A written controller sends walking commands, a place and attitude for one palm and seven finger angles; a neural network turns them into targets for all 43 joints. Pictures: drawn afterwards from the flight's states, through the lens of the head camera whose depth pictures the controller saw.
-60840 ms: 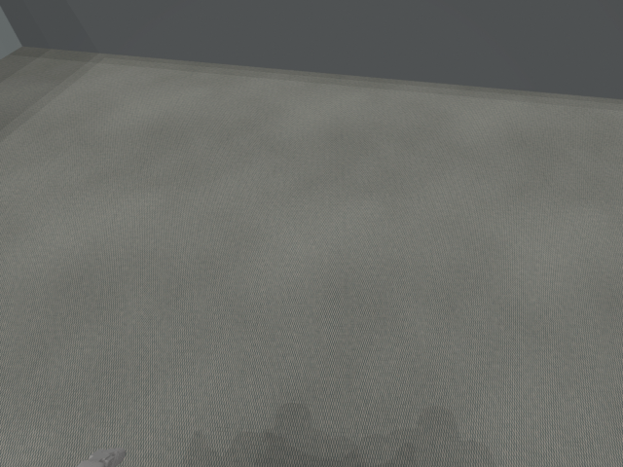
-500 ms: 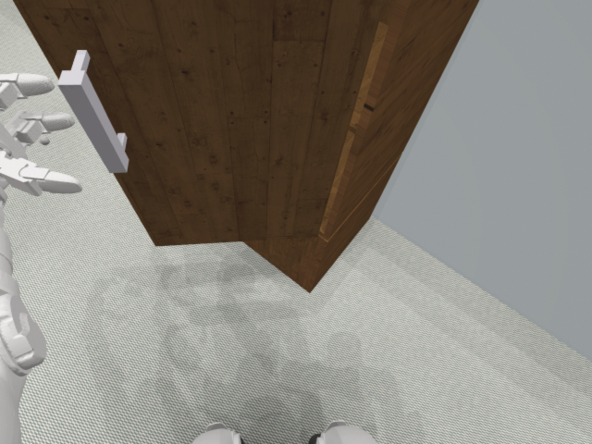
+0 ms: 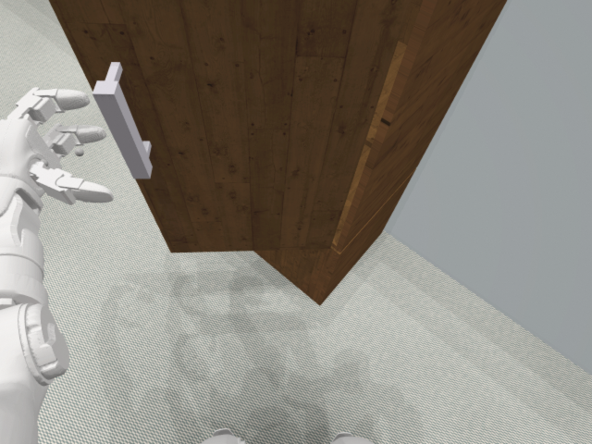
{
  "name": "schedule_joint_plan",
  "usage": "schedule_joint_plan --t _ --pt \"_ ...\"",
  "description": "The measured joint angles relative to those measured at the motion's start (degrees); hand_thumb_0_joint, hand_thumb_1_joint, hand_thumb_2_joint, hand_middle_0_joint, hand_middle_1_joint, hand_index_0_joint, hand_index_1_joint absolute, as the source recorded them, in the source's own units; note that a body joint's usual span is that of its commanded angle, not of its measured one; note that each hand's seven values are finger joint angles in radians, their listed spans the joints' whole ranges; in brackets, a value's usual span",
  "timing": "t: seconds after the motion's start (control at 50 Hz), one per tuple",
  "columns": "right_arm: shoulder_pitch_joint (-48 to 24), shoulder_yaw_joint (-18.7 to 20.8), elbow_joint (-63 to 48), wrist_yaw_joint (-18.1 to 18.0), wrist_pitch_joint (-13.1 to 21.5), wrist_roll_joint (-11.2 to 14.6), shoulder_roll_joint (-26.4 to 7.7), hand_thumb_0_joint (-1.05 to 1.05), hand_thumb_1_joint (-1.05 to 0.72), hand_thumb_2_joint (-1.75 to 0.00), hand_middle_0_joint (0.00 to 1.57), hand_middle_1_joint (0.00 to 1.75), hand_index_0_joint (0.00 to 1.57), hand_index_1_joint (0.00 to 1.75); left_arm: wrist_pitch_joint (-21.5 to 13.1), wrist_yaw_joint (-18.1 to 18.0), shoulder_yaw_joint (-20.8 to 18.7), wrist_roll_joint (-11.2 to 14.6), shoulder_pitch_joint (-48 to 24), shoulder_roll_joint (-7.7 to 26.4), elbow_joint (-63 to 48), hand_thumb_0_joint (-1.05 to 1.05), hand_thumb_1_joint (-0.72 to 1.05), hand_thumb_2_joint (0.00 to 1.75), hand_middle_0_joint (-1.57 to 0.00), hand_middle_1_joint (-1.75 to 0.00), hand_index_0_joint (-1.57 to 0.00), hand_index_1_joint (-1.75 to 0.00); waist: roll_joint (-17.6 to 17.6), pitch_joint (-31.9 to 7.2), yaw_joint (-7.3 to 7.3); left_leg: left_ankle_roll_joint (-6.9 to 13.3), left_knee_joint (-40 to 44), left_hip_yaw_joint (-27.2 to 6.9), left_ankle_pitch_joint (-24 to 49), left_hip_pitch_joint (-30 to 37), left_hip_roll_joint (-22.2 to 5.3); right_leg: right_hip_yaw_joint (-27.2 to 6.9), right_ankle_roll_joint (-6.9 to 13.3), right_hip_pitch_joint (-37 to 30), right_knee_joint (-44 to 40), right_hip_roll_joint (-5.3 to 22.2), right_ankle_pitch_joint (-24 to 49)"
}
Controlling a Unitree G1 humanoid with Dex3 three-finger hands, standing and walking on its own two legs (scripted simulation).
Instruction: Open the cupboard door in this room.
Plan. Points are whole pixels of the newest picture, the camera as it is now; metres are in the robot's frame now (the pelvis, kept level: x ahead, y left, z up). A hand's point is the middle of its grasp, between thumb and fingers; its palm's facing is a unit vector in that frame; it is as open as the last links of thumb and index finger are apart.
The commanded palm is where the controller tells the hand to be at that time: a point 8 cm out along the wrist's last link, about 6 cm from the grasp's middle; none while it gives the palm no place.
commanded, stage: move the hooked fingers beside the handle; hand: left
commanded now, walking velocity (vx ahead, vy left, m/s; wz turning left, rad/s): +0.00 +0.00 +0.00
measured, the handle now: (129, 124) +0.51 +0.21 +0.11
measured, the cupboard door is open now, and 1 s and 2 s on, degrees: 44 44 44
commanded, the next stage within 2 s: slide the fingers in behind the handle in 0.10 s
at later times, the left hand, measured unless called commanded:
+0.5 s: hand (100, 151) +0.46 +0.24 +0.11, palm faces +0.01 -1.00 +0.01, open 14.0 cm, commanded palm +0.44 +0.29 +0.11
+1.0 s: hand (121, 154) +0.46 +0.21 +0.11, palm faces +0.02 -1.00 +0.01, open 14.0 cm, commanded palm +0.43 +0.26 +0.11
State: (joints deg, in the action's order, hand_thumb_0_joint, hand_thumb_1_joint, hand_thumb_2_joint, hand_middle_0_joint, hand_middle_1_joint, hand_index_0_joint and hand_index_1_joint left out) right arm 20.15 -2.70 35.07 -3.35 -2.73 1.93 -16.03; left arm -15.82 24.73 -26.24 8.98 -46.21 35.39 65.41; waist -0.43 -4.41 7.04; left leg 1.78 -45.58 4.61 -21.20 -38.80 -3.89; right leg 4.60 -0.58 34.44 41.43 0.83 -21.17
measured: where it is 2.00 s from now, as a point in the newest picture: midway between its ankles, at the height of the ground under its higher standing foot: outside the picture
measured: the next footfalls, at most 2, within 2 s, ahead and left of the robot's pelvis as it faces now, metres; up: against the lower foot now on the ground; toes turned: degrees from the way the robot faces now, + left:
none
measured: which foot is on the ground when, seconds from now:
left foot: down 0.00-1.00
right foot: down 0.00-1.00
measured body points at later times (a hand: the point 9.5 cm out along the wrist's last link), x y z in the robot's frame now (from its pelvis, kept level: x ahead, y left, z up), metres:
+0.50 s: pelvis -0.01 +0.00 +0.00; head +0.08 +0.01 +0.44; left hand +0.46 +0.29 +0.11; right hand +0.01 -0.28 -0.11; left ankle +0.01 +0.10 -0.71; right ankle -0.02 -0.13 -0.71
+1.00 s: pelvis +0.00 -0.01 +0.00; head +0.07 +0.01 +0.44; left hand +0.45 +0.26 +0.11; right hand +0.04 -0.28 -0.11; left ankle +0.01 +0.10 -0.71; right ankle -0.02 -0.13 -0.71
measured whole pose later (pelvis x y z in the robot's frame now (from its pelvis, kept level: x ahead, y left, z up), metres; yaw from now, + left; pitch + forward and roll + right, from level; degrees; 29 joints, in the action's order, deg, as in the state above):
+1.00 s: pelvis +0.00 -0.01 +0.00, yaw +0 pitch +13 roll -2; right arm 20.9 -1.7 36.2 -2.6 -2.4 1.9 -15.8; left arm -16.3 18.3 -22.1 9.1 -44.6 28.4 60.9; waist -0.8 -4.4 6.8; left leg 1.2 -45.2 4.5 -20.7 -37.7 -4.0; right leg 4.5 0.0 33.7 41.8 0.6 -21.2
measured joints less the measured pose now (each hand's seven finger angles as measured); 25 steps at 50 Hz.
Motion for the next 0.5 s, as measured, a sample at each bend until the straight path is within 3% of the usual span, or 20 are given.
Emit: schedule_joint_plan --t 0.22,0.5 --pt "2.0 0.2 1.0 -0.5 -0.6 0.2 -0.7 0.0 -0.91 -0.9 0.21 0.3 0.21 0.3 -0.7 1.4 -0.3 0.5 -0.3 1.8 0.5 -0.01 -0.5 0.3 -0.3 -1.2 -0.3 -1.2 0.0 0.6 0.25 -0.2 -0.4 -0.3 0.3 -0.8 -0.3 0.3 0.3 0.7 0.3 -0.3 0.2" --pt "2.4 0.5 1.3 -0.1 -0.1 0.0 -0.5 0.0 -0.91 -0.9 0.21 0.3 0.21 0.3 -0.3 -2.2 1.2 0.0 -0.5 -1.6 -0.4 -0.01 -0.5 0.3 -0.3 -1.2 -0.3 -1.2 -0.1 0.4 0.95 -0.3 0.0 -0.1 0.6 -0.4 -0.3 -0.1 0.4 0.6 0.2 -0.3 0.5"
